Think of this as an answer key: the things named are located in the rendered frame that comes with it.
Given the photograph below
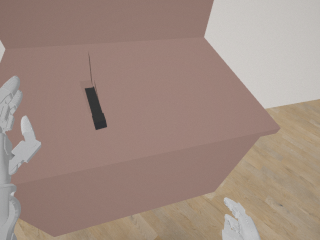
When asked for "left robot forearm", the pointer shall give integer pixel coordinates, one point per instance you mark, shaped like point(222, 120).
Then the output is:
point(10, 210)

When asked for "robot left hand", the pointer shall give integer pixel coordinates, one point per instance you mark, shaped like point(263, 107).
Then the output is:
point(10, 99)

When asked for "tap lever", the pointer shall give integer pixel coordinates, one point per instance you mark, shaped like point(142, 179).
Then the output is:
point(97, 114)

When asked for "counter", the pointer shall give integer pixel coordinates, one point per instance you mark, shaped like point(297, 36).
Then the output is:
point(178, 118)

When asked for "robot right hand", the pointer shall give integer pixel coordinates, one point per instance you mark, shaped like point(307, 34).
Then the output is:
point(243, 229)

